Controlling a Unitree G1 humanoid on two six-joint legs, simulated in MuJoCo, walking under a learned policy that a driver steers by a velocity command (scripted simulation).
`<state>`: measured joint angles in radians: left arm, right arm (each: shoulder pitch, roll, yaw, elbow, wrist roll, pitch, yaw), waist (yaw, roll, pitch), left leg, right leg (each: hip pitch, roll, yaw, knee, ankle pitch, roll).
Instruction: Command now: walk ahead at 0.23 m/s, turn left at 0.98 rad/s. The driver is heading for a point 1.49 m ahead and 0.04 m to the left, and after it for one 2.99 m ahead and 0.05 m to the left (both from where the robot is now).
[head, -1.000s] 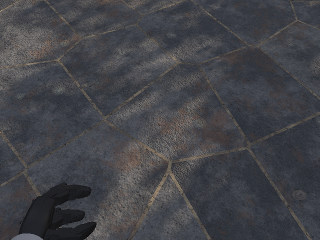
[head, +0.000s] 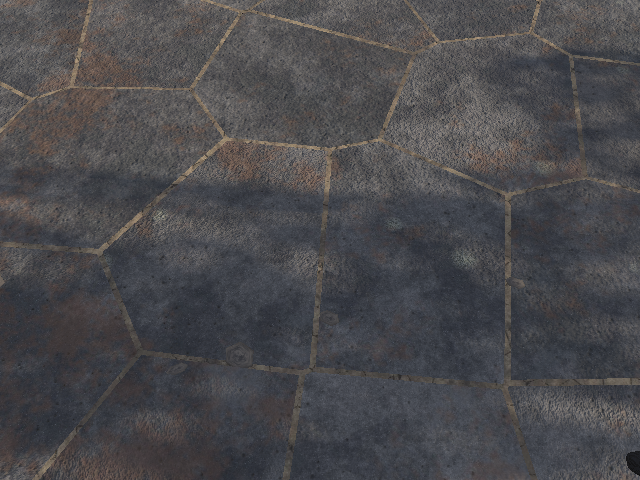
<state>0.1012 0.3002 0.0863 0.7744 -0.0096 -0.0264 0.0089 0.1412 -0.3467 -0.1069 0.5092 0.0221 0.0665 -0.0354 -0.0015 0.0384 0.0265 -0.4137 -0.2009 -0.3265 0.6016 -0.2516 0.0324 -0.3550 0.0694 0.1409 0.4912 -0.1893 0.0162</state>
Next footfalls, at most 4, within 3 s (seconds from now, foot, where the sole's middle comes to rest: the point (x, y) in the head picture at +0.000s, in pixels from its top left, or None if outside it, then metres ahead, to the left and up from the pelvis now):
0.48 left None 0.18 0.23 -0.77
0.92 right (227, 397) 0.63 0.25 -0.77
1.34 left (184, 239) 1.07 0.40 -0.77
1.80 right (327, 165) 1.33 0.02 -0.77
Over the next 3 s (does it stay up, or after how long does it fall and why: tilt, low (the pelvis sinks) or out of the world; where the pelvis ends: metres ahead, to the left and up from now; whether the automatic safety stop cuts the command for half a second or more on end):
stays up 2.21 -0.36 -0.01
